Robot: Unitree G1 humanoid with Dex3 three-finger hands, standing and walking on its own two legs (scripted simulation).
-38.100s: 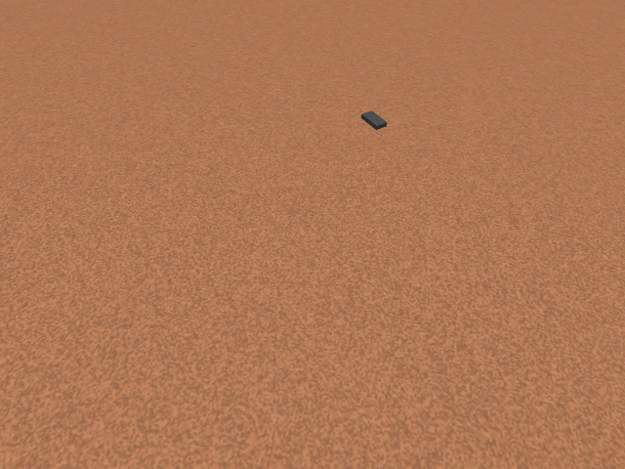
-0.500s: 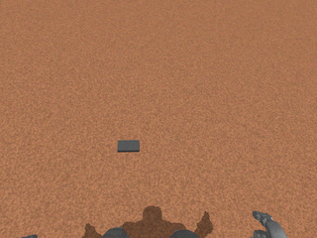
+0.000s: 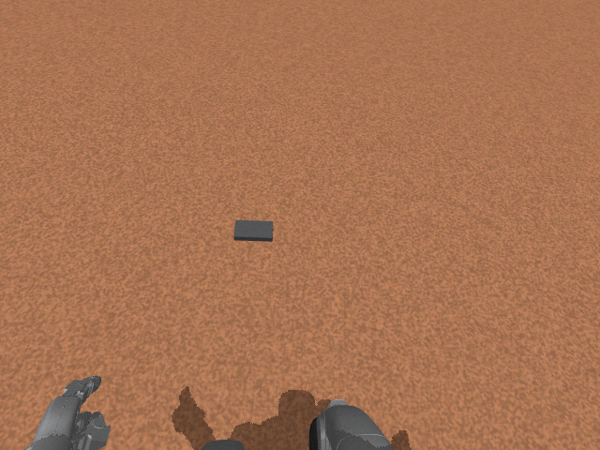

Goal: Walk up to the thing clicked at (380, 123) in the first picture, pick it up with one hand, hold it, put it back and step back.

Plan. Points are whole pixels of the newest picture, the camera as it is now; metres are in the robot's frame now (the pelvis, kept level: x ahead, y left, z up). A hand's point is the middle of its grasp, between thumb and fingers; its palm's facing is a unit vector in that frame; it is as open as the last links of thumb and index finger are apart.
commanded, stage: step back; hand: left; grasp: from above
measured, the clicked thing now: (253, 230) +0.90 +0.12 -0.74
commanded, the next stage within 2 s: stand in 1.42 s
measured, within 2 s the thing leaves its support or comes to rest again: neither
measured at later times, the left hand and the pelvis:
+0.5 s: hand out of the picture -0.11 +0.23 -0.12, palm faces -0.04 -0.90 -0.42, open 7.4 cm; pelvis -0.14 -0.04 +0.01, yaw -4 degrees
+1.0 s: hand out of the picture -0.07 +0.21 -0.13, palm faces +0.02 -0.92 -0.39, open 7.4 cm; pelvis -0.14 -0.06 +0.01, yaw +0 degrees
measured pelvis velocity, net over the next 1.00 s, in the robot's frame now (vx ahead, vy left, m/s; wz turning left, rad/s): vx -0.14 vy -0.06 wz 0.01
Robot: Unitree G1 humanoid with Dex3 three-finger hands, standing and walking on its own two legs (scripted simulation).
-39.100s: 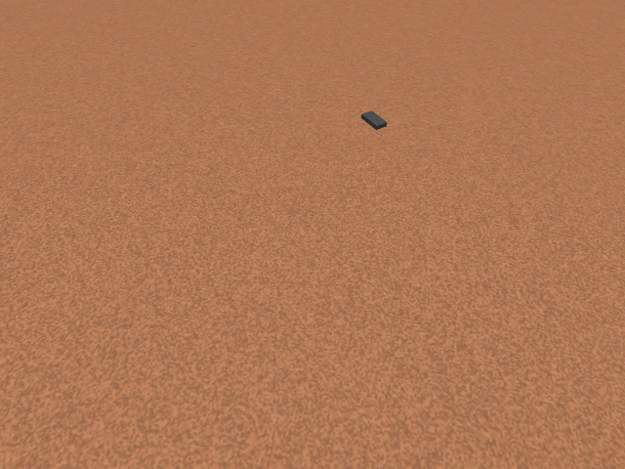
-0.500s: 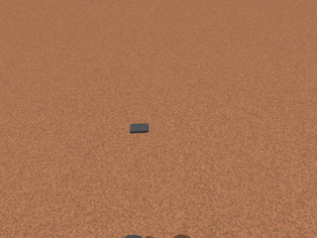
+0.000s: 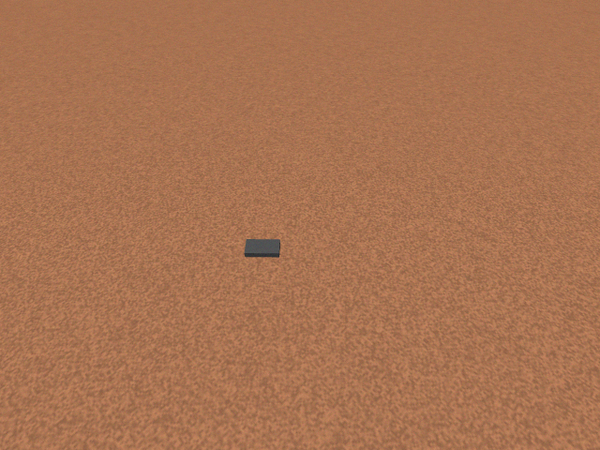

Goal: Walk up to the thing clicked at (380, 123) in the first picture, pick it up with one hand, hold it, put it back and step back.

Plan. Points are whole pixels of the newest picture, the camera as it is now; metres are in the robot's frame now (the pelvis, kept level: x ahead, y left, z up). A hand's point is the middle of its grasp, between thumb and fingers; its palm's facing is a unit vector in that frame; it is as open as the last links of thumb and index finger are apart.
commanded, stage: step back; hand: left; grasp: from above
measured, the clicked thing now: (262, 248) +1.04 +0.17 -0.75
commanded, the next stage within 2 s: stand in 0.42 s
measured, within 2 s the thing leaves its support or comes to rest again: neither
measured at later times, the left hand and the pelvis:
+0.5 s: hand out of the picture +0.13 +0.31 -0.14, palm faces +0.03 -0.93 -0.37, open 7.4 cm; pelvis +0.05 +0.04 +0.01, yaw +1 degrees
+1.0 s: hand out of the picture +0.11 +0.28 -0.13, palm faces -0.02 -0.94 -0.34, open 7.4 cm; pelvis +0.03 +0.03 +0.02, yaw +0 degrees
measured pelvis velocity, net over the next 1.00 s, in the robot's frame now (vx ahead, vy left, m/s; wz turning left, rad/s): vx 0.03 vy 0.03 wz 0.01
